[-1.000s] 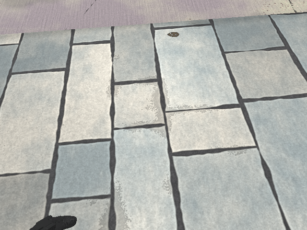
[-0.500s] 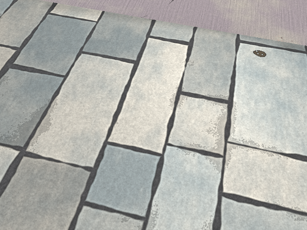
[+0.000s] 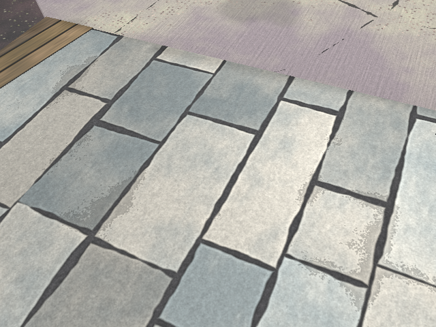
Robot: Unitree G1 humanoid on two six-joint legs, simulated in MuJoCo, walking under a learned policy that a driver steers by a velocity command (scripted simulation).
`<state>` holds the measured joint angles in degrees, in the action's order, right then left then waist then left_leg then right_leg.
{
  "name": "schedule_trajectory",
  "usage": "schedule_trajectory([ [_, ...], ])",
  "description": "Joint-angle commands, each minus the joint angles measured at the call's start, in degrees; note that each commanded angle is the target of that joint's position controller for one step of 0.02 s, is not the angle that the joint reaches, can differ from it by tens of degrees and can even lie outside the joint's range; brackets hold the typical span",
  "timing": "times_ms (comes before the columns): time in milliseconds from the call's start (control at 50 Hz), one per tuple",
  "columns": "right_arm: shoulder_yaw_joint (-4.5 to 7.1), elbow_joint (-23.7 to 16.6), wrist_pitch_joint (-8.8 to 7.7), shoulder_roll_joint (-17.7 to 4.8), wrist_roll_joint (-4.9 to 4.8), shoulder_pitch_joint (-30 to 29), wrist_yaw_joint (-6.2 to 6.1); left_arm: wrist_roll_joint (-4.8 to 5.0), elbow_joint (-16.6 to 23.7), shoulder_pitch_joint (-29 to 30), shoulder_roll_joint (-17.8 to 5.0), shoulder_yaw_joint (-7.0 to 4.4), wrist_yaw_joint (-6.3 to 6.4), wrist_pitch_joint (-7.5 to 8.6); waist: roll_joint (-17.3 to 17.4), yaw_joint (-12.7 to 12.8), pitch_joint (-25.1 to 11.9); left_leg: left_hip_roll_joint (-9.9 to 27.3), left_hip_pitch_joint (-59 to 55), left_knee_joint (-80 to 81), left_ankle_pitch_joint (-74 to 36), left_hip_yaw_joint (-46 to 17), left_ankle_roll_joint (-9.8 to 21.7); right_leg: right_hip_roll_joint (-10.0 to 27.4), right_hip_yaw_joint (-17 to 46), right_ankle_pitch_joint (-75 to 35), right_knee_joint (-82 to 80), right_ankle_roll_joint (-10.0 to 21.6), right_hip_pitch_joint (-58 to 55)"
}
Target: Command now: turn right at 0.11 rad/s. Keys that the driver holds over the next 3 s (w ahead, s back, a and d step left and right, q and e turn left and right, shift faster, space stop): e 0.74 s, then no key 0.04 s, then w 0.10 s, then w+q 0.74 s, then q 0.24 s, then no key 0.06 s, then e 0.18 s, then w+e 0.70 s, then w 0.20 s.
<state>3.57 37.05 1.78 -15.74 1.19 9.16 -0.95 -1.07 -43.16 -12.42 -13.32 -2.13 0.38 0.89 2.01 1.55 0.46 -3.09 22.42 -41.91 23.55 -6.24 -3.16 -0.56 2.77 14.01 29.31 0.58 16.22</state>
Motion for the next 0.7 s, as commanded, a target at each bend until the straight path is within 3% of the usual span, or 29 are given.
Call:
schedule_trajectory([
  [20,0.89,-3.05,-1.17,-2.07,-0.5,-1.17,-0.04,1.44,4.75,5.36,-10.41,-2.39,-0.04,0.08,-11.29,-2.16,-2.04,0.96,-4.08,8.13,-2.61,3.13,-1.47,8.73,12.33,-19.48,-6.86,8.12,-3.45],
  [60,1.53,-2.44,-1.33,-3.79,-1.37,-0.89,-0.47,2.01,4.94,2.95,-12.08,-3.13,0.08,-0.55,-12.48,-1.55,-3.23,0.27,-6.8,15.46,-9.16,3.98,-0.68,8.63,14.69,-22.97,-5.24,8.33,-6.01],
  [100,2.15,-2.34,-1.27,-5.79,-1.27,0.5,-1.04,2.26,5.69,2.62,-11.81,-3.3,0.15,-0.44,-11.39,-1.6,-5.37,2.28,-10.84,15.31,-14.18,3.05,1.06,8.75,17.02,-23.48,-3.72,7.62,-4.93],
  [120,2.64,-2.39,-1.16,-7.25,-0.93,1.65,-1.38,1.94,6.41,2.43,-10.99,-3.15,-0.01,-0.1,-8.41,-1.25,-7.34,4.6,-14.68,12.64,-20.54,2.37,2.54,7.33,16.22,-22.53,-1.79,6.69,-2.05],
  [140,3.22,-1.09,-0.91,-7.89,-0.83,2.53,-1.3,2.27,6.92,2.83,-10.48,-3.19,0.02,0.09,-2.64,-1.07,-8.34,4.94,-15.47,10.88,-19.58,2.71,4.2,4.61,11.91,-18.51,-0.41,5.33,0.99],
  [160,3.31,-1.25,-0.73,-6.81,-0.58,3.19,-1.09,2.42,7.14,4.29,-10.64,-3.29,-0.01,0.1,-0.94,-2.3,-7.48,5.55,-15.5,12.47,-18.65,1.89,5.18,2.61,9.89,-13.96,2.19,4.0,3.44],
  [200,3.64,-1.39,-0.34,-7.6,-0.37,3.69,-1.28,2.36,8.37,5.38,-8.88,-3.16,-0.15,-0.57,5.68,-2.44,-4.4,11.83,-15.77,17.42,-18.99,-4.71,9.06,-1.33,4.85,-5.65,8.71,1.47,11.09],
  [240,3.58,-2.44,-0.96,-8.15,-0.33,1.23,-1.8,1.71,9.06,4.28,-8.66,-3.52,-0.57,-1.27,11.8,-1.81,-3.58,23.2,-14.98,20.6,-27.93,-13.69,16.06,-1.43,0.06,13.83,21.06,-0.32,15.2],
  [260,3.35,-2.89,-1.54,-8.02,-0.3,0.9,-2.05,1.61,9.65,5.04,-9.67,-4.07,-0.76,-1.6,9.78,-2.38,-2.72,25.95,-14.26,21.02,-33.32,-14.91,18.23,0.28,0.3,19.66,29.05,-0.95,17.2],
  [280,3.37,-2.93,-1.99,-8.42,-0.58,-0.25,-2.2,1.95,9.87,4.73,-9.56,-4.29,-0.87,-2.06,6.95,-1.56,-2.05,25.81,-14.03,20.59,-35.26,-13.02,17.83,1.75,0.89,20.24,31.69,-1.35,18.29],
  [320,3.95,-2.66,-2.28,-10.14,-1.62,-3.34,-2.13,2.1,9.91,4.21,-7.85,-3.57,-1.21,-2.78,6.1,-0.76,-1.55,21.64,-12.27,19.42,-34.99,-5.38,13.83,3.59,-0.65,14.86,25.69,-1.53,14.74],
  [360,4.22,-2.27,-1.52,-10.81,-1.85,-3.52,-1.93,2.29,10.24,3.68,-7.61,-3.46,-1.91,-2.99,7.81,-1.25,-2.81,18.98,-10.4,17.93,-34.44,0.03,12.12,2.03,-4.66,10.22,18.69,-1.33,8.0],
  [400,3.95,-1.81,-1.0,-9.99,-2.63,-3.05,-1.81,2.44,9.49,0.21,-8.34,-4.25,-2.36,-3.21,7.12,0.22,-4.52,17.34,-8.9,13.09,-27.91,3.8,9.85,-0.8,-7.83,1.48,7.14,-0.03,-0.09],
  [420,3.56,-0.92,-1.12,-8.34,-2.69,-0.47,-1.56,2.14,9.01,-1.71,-9.23,-4.9,-1.99,-3.25,3.56,0.39,-4.91,15.3,-5.88,7.19,-20.65,6.63,7.37,-2.16,-6.31,-2.88,1.19,1.32,-5.57],
  [440,2.79,-1.09,-1.18,-5.3,-0.93,2.51,-1.29,1.92,10.16,-2.52,-15.01,-6.34,-1.2,-2.94,-11.53,-1.09,-3.93,9.74,5.93,-8.56,-2.99,12.51,1.89,7.29,10.27,-20.17,-4.97,5.45,-13.08],
  [460,1.73,-4.49,-1.48,-3.46,0.87,-1.4,-1.53,0.22,12.76,-2.59,-20.11,-6.45,-1.28,-1.93,-22.54,-0.59,-5.67,2.14,17.84,-22.43,18.05,7.2,-1.38,21.81,32.6,-38.53,-7.64,17.66,-13.7],
  [480,2.53,-4.6,-1.71,-6.75,-0.53,-3.63,-1.9,-1.43,12.75,-4.06,-18.12,-5.85,-1.79,-0.72,-15.08,2.58,-10.26,2.72,17.67,-30.51,17.33,0.77,-1.03,22.89,33.93,-30.28,-10.09,21.68,-12.51],
  [500,2.93,-3.81,-1.51,-8.03,-1.37,-3.99,-2.13,-1.05,12.4,-1.78,-16.63,-5.21,-1.71,0.04,-10.61,0.92,-6.9,3.79,18.39,-31.72,12.19,0.16,-0.24,19.6,28.73,-22.32,-9.76,18.66,-10.25],
  [520,3.26,-2.51,-1.22,-8.26,-1.0,-3.16,-2.56,0.36,12.33,0.92,-15.18,-4.92,-1.07,-0.07,-6.79,-0.42,-5.03,5.01,18.75,-29.71,6.57,0.22,-0.06,16.23,24.47,-15.3,-9.4,14.82,-8.76],
  [540,3.44,-1.82,-0.88,-8.45,-0.61,-2.98,-2.96,1.33,12.62,3.07,-13.98,-4.33,-0.45,-0.48,-6.38,-1.16,-4.05,5.74,17.67,-27.24,2.5,-0.06,-0.27,14.05,21.92,-13.02,-9.43,12.5,-6.9],
  [560,3.47,-1.51,-0.79,-8.13,-0.5,-2.33,-2.8,1.47,12.86,4.12,-13.67,-3.99,0.07,-0.89,-7.2,-2.0,-4.1,5.02,14.77,-26.89,-0.57,0.55,-0.64,11.97,19.74,-13.64,-9.77,11.55,-4.4],
  [600,3.11,-0.84,-1.04,-6.6,-0.8,-1.28,-2.21,1.05,13.14,3.73,-12.79,-3.64,0.85,-1.26,-7.82,-2.18,-5.65,3.64,12.94,-25.81,-4.24,1.01,-1.17,10.34,18.28,-13.93,-9.97,11.36,-4.79],
  [700,2.38,-1.08,-1.59,-5.45,-1.0,-4.35,-1.94,1.44,12.92,1.65,-13.01,-3.94,1.84,-1.8,-8.5,-0.6,-5.27,2.64,13.33,-12.82,-5.86,-0.39,-2.3,9.44,21.42,-7.15,-10.36,11.44,-8.41],
])
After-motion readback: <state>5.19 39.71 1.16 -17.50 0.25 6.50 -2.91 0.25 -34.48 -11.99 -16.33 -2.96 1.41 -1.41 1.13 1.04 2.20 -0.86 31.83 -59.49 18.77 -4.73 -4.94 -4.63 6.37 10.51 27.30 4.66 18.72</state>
